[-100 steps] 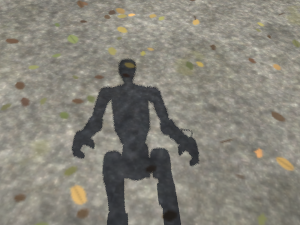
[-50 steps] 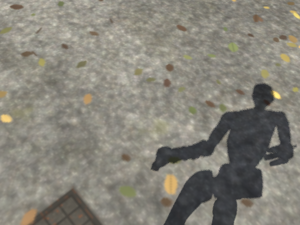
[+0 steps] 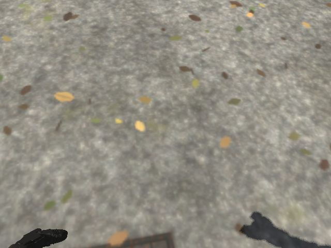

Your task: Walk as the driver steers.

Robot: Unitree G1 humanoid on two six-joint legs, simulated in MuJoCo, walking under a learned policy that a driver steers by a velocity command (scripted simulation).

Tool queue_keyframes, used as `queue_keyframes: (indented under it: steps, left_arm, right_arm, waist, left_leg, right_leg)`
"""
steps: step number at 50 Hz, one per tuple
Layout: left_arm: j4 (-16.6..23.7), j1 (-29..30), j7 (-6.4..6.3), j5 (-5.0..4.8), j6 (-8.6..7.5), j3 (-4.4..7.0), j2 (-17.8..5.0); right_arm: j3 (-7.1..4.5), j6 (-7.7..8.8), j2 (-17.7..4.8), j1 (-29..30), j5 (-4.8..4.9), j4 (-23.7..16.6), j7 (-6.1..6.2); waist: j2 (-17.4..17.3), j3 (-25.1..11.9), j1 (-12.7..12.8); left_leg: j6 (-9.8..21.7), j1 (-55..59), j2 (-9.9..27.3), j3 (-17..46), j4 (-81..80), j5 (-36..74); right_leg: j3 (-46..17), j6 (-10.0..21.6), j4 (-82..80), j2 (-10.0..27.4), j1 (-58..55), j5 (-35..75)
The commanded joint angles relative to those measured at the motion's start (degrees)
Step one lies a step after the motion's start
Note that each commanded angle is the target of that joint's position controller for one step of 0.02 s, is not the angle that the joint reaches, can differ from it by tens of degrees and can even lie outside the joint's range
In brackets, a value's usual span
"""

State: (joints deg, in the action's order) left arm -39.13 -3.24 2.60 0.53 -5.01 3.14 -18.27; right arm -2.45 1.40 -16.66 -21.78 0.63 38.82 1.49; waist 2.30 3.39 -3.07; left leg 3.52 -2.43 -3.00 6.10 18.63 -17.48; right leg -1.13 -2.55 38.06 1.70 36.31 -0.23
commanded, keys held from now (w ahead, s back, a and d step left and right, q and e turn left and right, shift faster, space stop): no key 0.96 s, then w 0.04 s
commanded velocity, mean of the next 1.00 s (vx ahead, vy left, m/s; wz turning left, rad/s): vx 0.05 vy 0.00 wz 0.09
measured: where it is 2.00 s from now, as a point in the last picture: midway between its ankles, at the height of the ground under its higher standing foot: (146, 193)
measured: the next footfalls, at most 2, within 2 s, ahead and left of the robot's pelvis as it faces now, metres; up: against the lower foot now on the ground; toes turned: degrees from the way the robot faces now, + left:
right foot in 0.12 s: +0.26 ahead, -0.11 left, +0.00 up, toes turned +2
left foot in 0.42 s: +0.19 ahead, +0.13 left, +0.00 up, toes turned +1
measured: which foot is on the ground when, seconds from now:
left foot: down 0.00-0.14, up 0.16-0.40, down 0.42-1.00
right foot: up 0.00-0.10, down 0.12-1.00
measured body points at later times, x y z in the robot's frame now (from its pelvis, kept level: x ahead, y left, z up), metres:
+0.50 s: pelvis +0.15 -0.01 -0.01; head +0.17 +0.00 +0.44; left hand +0.27 +0.25 -0.13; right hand +0.27 -0.27 -0.12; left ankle +0.15 +0.13 -0.75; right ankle +0.22 -0.11 -0.74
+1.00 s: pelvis +0.20 +0.01 -0.01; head +0.21 +0.01 +0.44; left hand +0.31 +0.28 -0.14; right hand +0.31 -0.25 -0.14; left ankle +0.15 +0.13 -0.74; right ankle +0.22 -0.11 -0.74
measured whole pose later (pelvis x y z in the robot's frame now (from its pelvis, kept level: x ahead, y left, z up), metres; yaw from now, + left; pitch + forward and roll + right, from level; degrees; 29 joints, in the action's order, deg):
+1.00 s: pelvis +0.20 +0.01 -0.01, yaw +3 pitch -2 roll +0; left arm -53.7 -6.3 -0.6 -0.2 0.6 0.9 -14.6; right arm -1.8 -0.2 -13.8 -14.0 -0.4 47.4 2.0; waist -0.1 2.0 0.5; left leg -0.3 -7.9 -0.4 2.1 29.7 -20.2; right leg 1.0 0.3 31.2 0.4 13.8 -15.8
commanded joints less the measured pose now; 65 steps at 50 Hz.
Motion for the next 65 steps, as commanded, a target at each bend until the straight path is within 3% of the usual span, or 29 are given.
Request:
queue_keyframes:
  steps: [1,4,6,7,8,9,10,11,13,16,19,21,22,23,24,29,40,48,49,51,53,56,58,60,61,62,63,64,65]
  left_arm:
    - [4.76,6.02,0.75,-0.43,-0.86,0.41,-2.99]
    - [3.39,1.31,0.61,0.09,-1.32,1.62,-5.66]
    - [1.50,-6.06,-0.16,1.25,-1.87,2.45,-7.61]
    - [1.84,-9.98,-0.62,2.57,-1.96,2.80,-11.12]
    - [0.72,-11.52,-0.53,2.57,-1.07,1.92,-8.80]
    - [0.86,-11.21,-0.26,0.15,-0.29,1.46,-6.07]
    - [1.34,-7.00,-0.42,-0.80,0.31,0.93,-4.57]
    - [1.33,-4.00,-0.55,-0.68,0.90,0.05,-2.56]
    - [0.83,0.31,-0.85,0.23,1.90,-0.30,-2.34]
    - [-0.17,0.80,-1.43,0.84,2.39,0.18,-3.52]
    - [-0.63,1.47,-1.93,-0.36,3.09,0.10,-4.11]
    - [-1.75,-0.36,-1.63,0.25,3.18,-1.28,-1.10]
    - [-1.85,-1.91,-1.45,0.79,3.35,-1.11,-1.85]
    - [-1.92,-1.65,-1.48,0.81,3.51,-1.08,-1.86]
    - [-2.02,-1.34,-1.61,0.76,3.52,-1.18,-1.80]
    - [-4.19,-3.97,-1.98,0.17,3.00,-1.29,-1.54]
    - [-8.24,-3.27,-2.64,-0.57,4.25,-1.17,-2.35]
    - [-11.99,-2.20,-3.44,-0.62,5.08,-0.90,-2.80]
    - [-13.02,-3.11,-3.47,-0.63,5.19,-0.97,-2.34]
    - [-14.13,-3.50,-3.49,-1.24,5.40,-0.55,-2.89]
    - [-13.88,-2.58,-3.48,-1.51,4.52,-0.54,-2.80]
    - [-13.50,-1.93,-2.64,-1.92,1.18,-0.76,-1.65]
    - [-13.27,-2.07,-1.56,-2.13,-0.98,-0.75,-1.08]
    - [-15.22,-7.36,-0.70,-2.41,-2.03,-0.18,-2.47]
    - [-17.77,-13.77,-0.44,-2.55,-2.26,0.86,-5.02]
    - [-20.82,-23.77,-0.42,-2.61,-1.98,2.88,-10.58]
    - [-21.35,-27.41,-0.36,-1.61,-1.63,2.48,-10.11]
    - [-20.44,-23.83,-0.40,-1.15,-1.73,1.09,-6.24]
    - [-19.27,-21.29,-0.58,-1.06,-1.67,0.39,-3.84]
  right_arm:
    - [-3.32,0.47,-10.74,-0.68,0.33,-1.36,0.88]
    - [-3.26,0.68,-10.07,1.38,0.11,-0.52,0.83]
    - [-2.60,0.61,-8.19,2.65,0.04,-0.88,0.55]
    - [-1.53,0.68,-5.23,-1.23,-1.41,-1.96,0.28]
    - [-0.59,0.52,-2.77,-10.29,-0.78,0.63,-0.02]
    - [-1.96,-0.21,-9.25,-9.37,0.17,1.89,-0.18]
    - [-2.70,-1.14,-10.98,-3.06,0.91,0.73,0.03]
    - [-2.49,-2.11,-10.33,0.44,0.45,0.15,0.47]
    - [-2.07,-3.92,-7.53,1.42,-0.26,-0.17,0.94]
    - [-0.61,-3.54,-3.36,0.68,-1.00,0.96,1.18]
    - [-0.77,-3.17,-3.63,-0.28,-1.17,2.67,0.66]
    - [-0.81,-3.28,-4.87,3.16,-2.54,1.07,0.63]
    - [-1.47,-3.33,-8.50,6.07,-2.45,-0.21,0.90]
    - [-1.42,-3.00,-7.74,7.48,-2.19,0.41,0.81]
    - [-0.81,-2.37,-5.44,8.49,-2.31,0.20,0.65]
    - [-0.53,-0.22,-4.43,6.76,-1.52,1.22,0.38]
    - [-0.60,-0.99,-3.82,6.43,-1.22,2.81,0.47]
    - [-0.84,-1.01,-3.50,6.44,-1.17,5.95,0.65]
    - [-0.84,-1.08,-3.13,5.14,-1.07,7.01,0.69]
    - [-1.30,-1.27,-4.00,4.92,-0.55,7.75,0.78]
    - [-1.25,-0.48,-3.78,4.82,-0.14,7.42,0.83]
    - [-1.72,2.01,-5.32,1.66,0.78,8.17,0.49]
    - [-2.36,2.92,-7.26,1.04,0.94,8.62,0.06]
    - [-2.28,3.17,-6.69,4.58,0.80,7.27,-0.26]
    - [-1.93,3.55,-5.55,8.60,0.54,5.17,-0.43]
    - [-1.48,4.56,-3.56,11.70,0.00,3.03,-0.61]
    - [-1.22,5.36,-2.49,10.35,0.51,3.15,-0.49]
    - [-1.55,5.59,-3.87,10.72,2.16,2.97,-0.69]
    - [-1.34,5.40,-3.30,11.60,2.66,3.09,-1.12]
  waist:
    - [-8.74,-2.29,-0.49]
    - [-10.07,-4.19,2.32]
    - [-7.94,-9.83,6.40]
    - [0.90,-18.46,5.57]
    - [12.35,-27.56,2.92]
    - [6.12,-27.19,4.18]
    - [2.97,-18.50,4.37]
    - [0.37,-13.00,3.87]
    - [2.96,-6.56,1.13]
    - [5.98,-7.16,1.26]
    - [3.59,-9.87,0.14]
    - [0.99,-6.98,0.87]
    - [-3.62,-3.08,3.57]
    - [-7.29,-1.37,4.31]
    - [-7.58,-0.50,3.97]
    - [-5.47,-3.87,3.67]
    - [-2.45,-5.81,3.46]
    - [-2.59,-4.92,3.70]
    - [-2.68,-6.07,3.58]
    - [-3.80,-2.92,3.62]
    - [-4.17,2.93,3.26]
    - [-7.26,5.96,2.38]
    - [-11.76,5.07,3.17]
    - [-9.95,2.96,6.10]
    - [-4.11,0.33,8.65]
    - [8.09,-3.89,11.93]
    - [14.22,-6.10,12.28]
    - [6.16,-2.34,9.83]
    - [2.35,-0.07,8.48]
  left_leg:
    - [4.94,-4.93,10.89,4.97,-0.91,34.22]
    - [3.83,-0.15,12.38,7.62,4.98,38.79]
    - [1.11,-0.61,7.82,5.86,16.98,42.89]
    - [-1.64,-11.61,3.60,6.08,31.50,22.95]
    - [-5.76,-22.33,-3.90,5.82,49.79,-23.23]
    - [-6.60,-23.33,-1.99,8.76,54.13,-22.80]
    - [-7.38,-26.62,0.45,6.26,54.91,-19.49]
    - [-7.78,-26.76,2.31,3.98,51.97,-16.99]
    - [-8.26,-20.35,5.29,1.41,40.54,-13.41]
    - [-7.92,-11.85,5.11,-2.14,25.71,-11.30]
    - [-6.09,-2.98,4.38,-4.04,13.07,6.14]
    - [-3.62,-0.50,7.09,-0.24,8.09,9.13]
    - [-1.39,-7.61,9.67,3.56,5.40,-0.08]
    - [-0.35,-15.57,8.35,2.70,4.25,-11.06]
    - [-0.97,-17.71,7.41,1.99,3.22,-12.38]
    - [-2.98,-11.81,6.81,0.80,7.19,6.93]
    - [-2.78,-8.33,5.51,-0.82,8.57,18.90]
    - [-3.05,-7.89,5.06,-1.69,7.05,18.06]
    - [-2.88,-7.27,4.47,-2.36,6.49,12.35]
    - [-0.74,-10.49,3.75,-2.10,6.07,-6.41]
    - [1.67,-14.60,5.34,0.97,4.45,-20.33]
    - [5.48,-12.46,10.35,9.07,1.73,-23.00]
    - [8.27,-8.22,15.70,16.50,-0.80,-14.59]
    - [6.90,-9.29,14.37,12.78,4.51,0.21]
    - [3.54,-15.29,8.28,4.60,13.92,10.43]
    - [-1.78,-28.01,0.58,-5.27,33.90,16.01]
    - [-3.80,-41.03,-1.72,-3.15,48.96,-12.83]
    - [-2.20,-46.45,1.74,0.91,55.07,-15.17]
    - [-0.97,-49.31,4.33,0.42,56.93,-11.71]
  right_leg:
    - [1.92,1.14,-6.66,-3.35,-8.99,6.91]
    - [0.44,4.15,-9.17,-3.15,-12.46,3.66]
    - [1.56,6.91,-13.51,-2.02,-25.60,15.73]
    - [-9.21,12.66,-7.18,9.52,-43.43,37.89]
    - [-27.98,23.83,-8.43,22.92,-55.01,46.04]
    - [-30.73,23.46,-12.95,21.24,-50.25,29.31]
    - [-24.64,20.85,-15.23,18.57,-43.40,16.38]
    - [-20.44,18.65,-17.85,15.74,-35.97,7.51]
    - [-14.48,15.48,-22.75,11.16,-22.39,-5.31]
    - [-9.04,15.49,-22.78,8.75,-18.56,-0.47]
    - [-7.66,14.05,-21.38,8.59,-16.68,-10.95]
    - [-6.42,8.17,-21.03,5.53,-11.71,-27.46]
    - [-3.22,5.12,-19.20,2.01,-12.56,-30.82]
    - [-0.79,3.56,-17.09,0.32,-18.26,-26.10]
    - [-0.74,3.25,-14.98,0.17,-20.83,-22.40]
    - [-0.17,5.05,-11.55,0.54,-22.23,-8.40]
    - [-0.39,4.82,-9.15,1.26,-26.27,3.22]
    - [-0.62,4.66,-10.00,1.36,-27.62,2.85]
    - [0.22,4.69,-10.06,0.59,-28.03,-2.89]
    - [1.64,5.53,-8.82,-1.52,-24.54,-23.69]
    - [0.04,6.64,-8.93,-1.22,-18.20,-35.74]
    - [-0.16,7.44,-4.25,-1.24,-11.73,-32.78]
    - [2.39,7.50,0.27,-2.35,-9.95,-24.04]
    - [1.24,9.00,-3.80,-1.89,-16.95,-17.68]
    - [-3.86,10.69,-8.16,-0.41,-27.62,-11.84]
    - [-19.85,15.39,-14.83,7.03,-43.19,-6.75]
    - [-36.19,21.17,-22.21,17.94,-51.78,1.08]
    - [-35.44,21.56,-21.84,19.96,-50.07,-0.06]
    - [-29.71,20.44,-21.67,18.64,-48.54,-0.59]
